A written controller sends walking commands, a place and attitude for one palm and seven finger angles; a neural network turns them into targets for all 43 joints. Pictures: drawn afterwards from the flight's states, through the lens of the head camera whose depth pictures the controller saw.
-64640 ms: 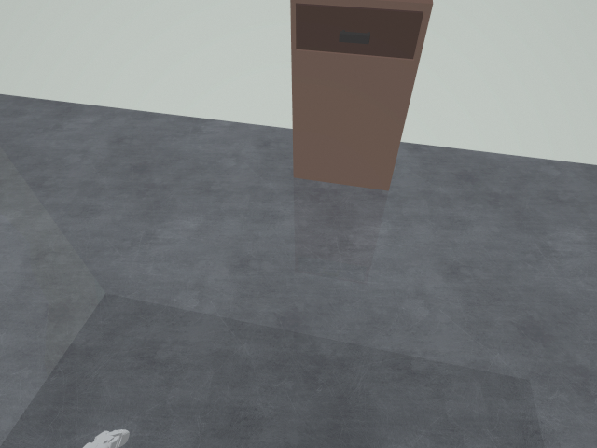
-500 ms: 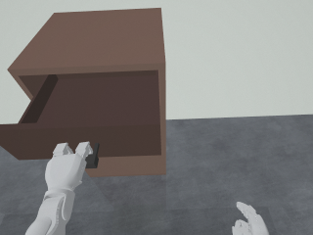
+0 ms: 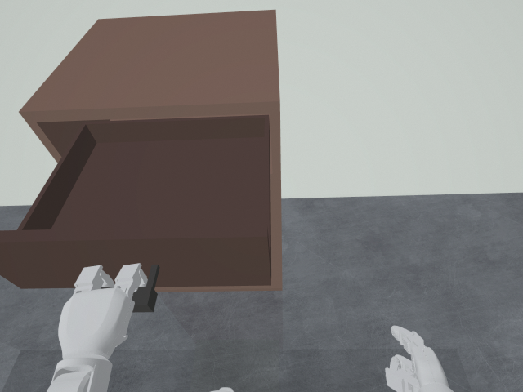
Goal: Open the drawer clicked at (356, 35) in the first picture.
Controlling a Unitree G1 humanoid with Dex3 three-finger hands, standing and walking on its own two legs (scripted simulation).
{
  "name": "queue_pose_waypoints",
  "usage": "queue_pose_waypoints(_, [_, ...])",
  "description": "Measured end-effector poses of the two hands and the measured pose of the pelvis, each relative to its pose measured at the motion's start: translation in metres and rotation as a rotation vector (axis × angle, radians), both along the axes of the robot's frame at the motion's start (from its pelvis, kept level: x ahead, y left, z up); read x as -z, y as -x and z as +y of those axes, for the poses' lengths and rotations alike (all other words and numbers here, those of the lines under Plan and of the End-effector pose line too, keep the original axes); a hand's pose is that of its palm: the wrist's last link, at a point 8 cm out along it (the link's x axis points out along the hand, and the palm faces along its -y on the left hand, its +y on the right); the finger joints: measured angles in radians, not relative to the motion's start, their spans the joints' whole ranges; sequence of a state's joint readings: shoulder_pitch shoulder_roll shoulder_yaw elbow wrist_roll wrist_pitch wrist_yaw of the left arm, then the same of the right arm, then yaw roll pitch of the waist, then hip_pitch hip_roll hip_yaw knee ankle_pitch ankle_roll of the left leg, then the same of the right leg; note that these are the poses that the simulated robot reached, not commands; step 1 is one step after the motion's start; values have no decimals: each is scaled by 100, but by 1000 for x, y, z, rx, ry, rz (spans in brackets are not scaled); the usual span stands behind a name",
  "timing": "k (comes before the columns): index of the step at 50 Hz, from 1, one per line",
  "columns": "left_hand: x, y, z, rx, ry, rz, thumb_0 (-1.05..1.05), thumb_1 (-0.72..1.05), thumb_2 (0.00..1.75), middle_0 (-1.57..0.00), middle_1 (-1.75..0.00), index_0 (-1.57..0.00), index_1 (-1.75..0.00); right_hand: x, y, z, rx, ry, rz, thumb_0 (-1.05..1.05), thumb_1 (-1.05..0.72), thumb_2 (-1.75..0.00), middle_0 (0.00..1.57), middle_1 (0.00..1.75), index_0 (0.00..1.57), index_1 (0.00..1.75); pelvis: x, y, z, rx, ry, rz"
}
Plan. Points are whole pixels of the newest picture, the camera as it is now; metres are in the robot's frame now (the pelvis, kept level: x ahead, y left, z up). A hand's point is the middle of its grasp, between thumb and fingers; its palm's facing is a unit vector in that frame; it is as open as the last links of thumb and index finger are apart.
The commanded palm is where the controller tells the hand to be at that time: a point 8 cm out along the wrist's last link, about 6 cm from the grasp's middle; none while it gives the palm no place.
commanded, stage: pull the drawer open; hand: left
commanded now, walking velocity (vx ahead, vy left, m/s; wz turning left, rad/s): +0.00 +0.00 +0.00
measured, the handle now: (120, 285) +0.27 +0.25 +0.02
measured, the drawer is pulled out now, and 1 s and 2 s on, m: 0.28 0.30 0.30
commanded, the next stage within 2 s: open the thumb to release the handle in 0.50 s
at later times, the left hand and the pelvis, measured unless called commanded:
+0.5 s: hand (112, 342) +0.19 +0.24 +0.00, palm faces -0.01 -0.08 -1.00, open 6.2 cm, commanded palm +0.15 +0.25 +0.06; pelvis +0.00 +0.00 -0.01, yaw -1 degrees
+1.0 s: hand (113, 340) +0.19 +0.23 +0.01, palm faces +0.02 -0.09 -1.00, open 10.2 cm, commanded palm +0.16 +0.24 +0.06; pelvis -0.01 -0.01 +0.00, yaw +0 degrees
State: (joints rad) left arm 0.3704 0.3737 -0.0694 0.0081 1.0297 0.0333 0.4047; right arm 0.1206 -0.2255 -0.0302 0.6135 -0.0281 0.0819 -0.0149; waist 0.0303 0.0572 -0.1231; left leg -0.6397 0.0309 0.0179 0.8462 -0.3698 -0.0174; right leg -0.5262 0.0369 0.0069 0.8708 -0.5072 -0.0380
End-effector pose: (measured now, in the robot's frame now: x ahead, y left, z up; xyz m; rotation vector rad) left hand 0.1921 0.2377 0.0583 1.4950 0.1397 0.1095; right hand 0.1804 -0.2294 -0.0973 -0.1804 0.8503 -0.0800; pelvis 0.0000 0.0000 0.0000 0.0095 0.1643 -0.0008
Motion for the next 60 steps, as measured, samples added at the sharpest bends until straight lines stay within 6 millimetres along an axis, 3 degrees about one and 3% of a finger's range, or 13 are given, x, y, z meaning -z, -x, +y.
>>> queue_pose_waypoints(12, [-1,22,-1,-1,17,13,5,63,74,-24,-133,-41,-134,-4,-7,1,-21,-10,-29,1,-91,-90,20,30,20,30,3,-2,-3,11,-4,4])
queue_pose_waypoints(38, [-1,21,-2,-14,5,-46,2,57,77,-32,-133,-40,-132,14,0,-1,-21,0,21,1,-91,-90,20,30,20,30,11,2,-4,-7,-1,24])
queue_pose_waypoints(43, [-2,21,-3,-41,12,-54,1,42,71,-36,-131,-39,-130,11,2,2,-23,-7,7,1,-91,-90,20,30,20,30,9,6,-6,-9,-2,11])
queue_pose_waypoints(54, [-4,24,-3,-28,19,-25,0,-19,44,-31,-121,-34,-123,-3,5,-1,-22,6,-36,1,-91,-90,20,30,20,30,4,15,-8,-9,0,-20])
queue_pose_waypoints(60, [-4,26,-2,-14,23,-28,0,-39,35,-29,-119,-32,-121,-3,10,-3,-20,18,-25,1,-91,-90,20,30,20,30,3,18,-6,-9,1,-21])
